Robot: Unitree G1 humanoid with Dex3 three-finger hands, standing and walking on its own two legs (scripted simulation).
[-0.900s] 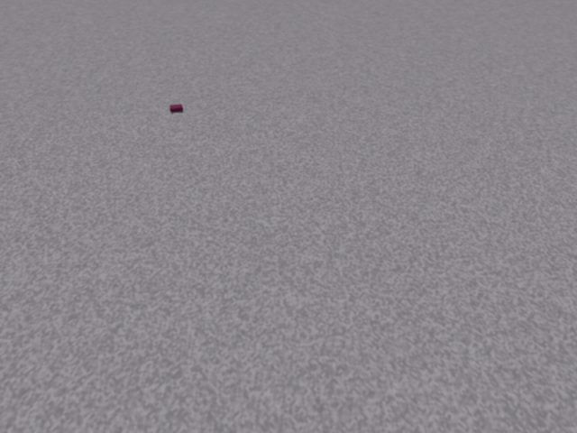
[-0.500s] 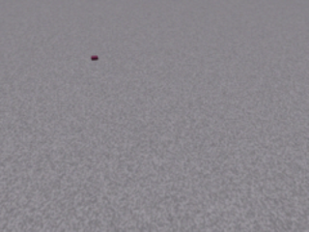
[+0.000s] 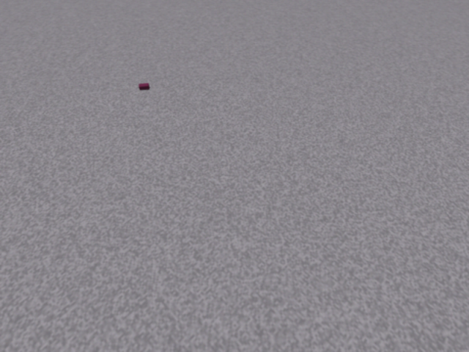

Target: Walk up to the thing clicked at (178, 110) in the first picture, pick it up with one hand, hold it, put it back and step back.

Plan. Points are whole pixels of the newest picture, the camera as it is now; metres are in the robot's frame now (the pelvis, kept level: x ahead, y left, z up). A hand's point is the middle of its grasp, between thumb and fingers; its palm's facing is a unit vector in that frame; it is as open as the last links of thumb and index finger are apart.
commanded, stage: stand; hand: left
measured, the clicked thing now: (144, 86) +2.02 +0.67 -0.77
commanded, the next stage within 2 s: walk up in 0.22 s
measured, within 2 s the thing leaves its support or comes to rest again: neither
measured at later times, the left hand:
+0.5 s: hand out of the picture +0.06 +0.35 -0.15, palm faces +0.10 -0.91 -0.39, open 7.3 cm
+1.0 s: hand (51, 233) +0.40 +0.44 -0.15, palm faces +0.05 -0.95 -0.30, open 7.3 cm
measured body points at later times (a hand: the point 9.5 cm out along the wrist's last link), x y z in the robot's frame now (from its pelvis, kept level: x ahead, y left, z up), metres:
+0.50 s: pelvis +0.06 +0.05 -0.01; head +0.05 +0.06 +0.44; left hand +0.05 +0.40 -0.12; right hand +0.19 -0.28 -0.10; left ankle +0.15 +0.21 -0.71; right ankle -0.01 -0.11 -0.75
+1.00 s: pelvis +0.32 +0.16 -0.01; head +0.33 +0.18 +0.44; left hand +0.40 +0.49 -0.13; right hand +0.33 -0.16 -0.12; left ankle +0.17 +0.24 -0.75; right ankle +0.51 +0.03 -0.71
